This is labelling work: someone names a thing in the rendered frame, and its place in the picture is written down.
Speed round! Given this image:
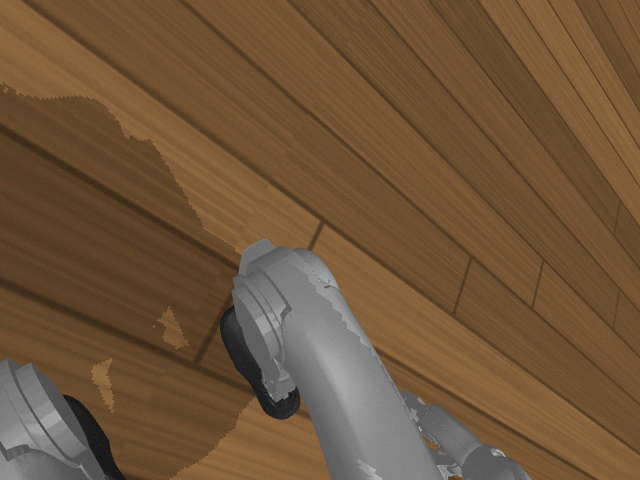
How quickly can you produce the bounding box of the right robot foot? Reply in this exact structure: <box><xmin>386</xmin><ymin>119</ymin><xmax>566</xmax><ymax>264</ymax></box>
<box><xmin>220</xmin><ymin>306</ymin><xmax>300</xmax><ymax>419</ymax></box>

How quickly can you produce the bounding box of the right robot arm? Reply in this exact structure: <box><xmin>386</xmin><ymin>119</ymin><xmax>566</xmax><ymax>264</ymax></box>
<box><xmin>462</xmin><ymin>445</ymin><xmax>532</xmax><ymax>480</ymax></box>

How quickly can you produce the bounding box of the right robot hand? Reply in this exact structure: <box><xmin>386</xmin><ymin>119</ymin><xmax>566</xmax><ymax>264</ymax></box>
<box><xmin>401</xmin><ymin>390</ymin><xmax>484</xmax><ymax>480</ymax></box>

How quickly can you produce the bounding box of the left robot foot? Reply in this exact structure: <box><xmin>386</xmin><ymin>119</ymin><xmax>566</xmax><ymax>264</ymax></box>
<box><xmin>62</xmin><ymin>394</ymin><xmax>126</xmax><ymax>480</ymax></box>

